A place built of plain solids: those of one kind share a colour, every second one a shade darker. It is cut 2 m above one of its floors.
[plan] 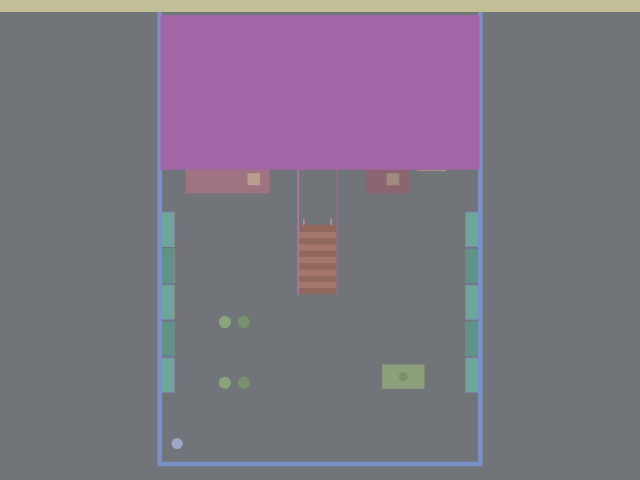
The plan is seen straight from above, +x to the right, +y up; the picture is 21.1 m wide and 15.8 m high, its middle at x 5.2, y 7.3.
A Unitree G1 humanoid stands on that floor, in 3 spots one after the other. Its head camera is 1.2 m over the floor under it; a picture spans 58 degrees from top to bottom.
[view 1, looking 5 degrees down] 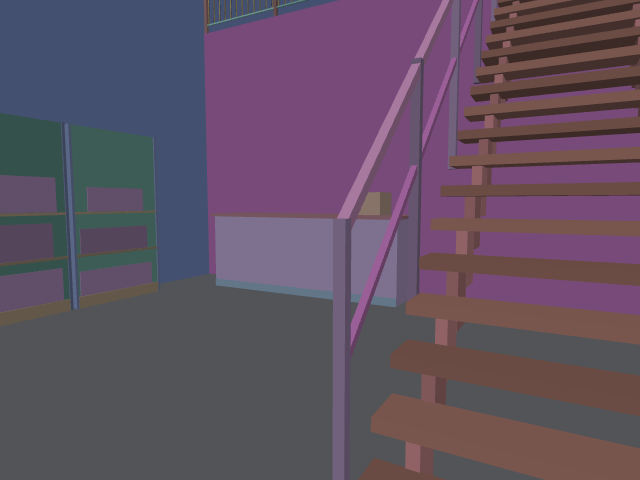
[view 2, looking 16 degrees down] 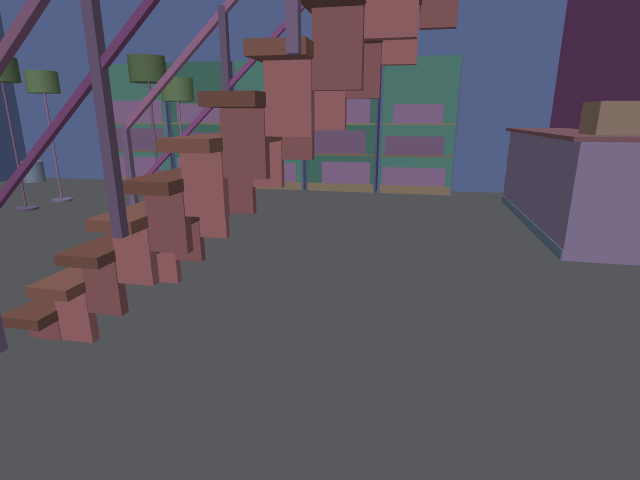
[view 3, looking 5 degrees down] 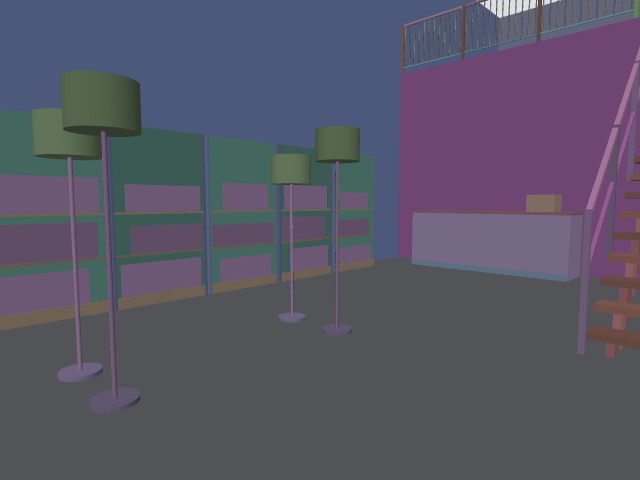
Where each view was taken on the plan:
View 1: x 5.12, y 4.21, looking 119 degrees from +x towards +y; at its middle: counter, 5.38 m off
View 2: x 7.41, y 7.60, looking -168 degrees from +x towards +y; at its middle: ground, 4.35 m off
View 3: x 5.32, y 1.65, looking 134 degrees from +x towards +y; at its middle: shelves_shelf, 7.09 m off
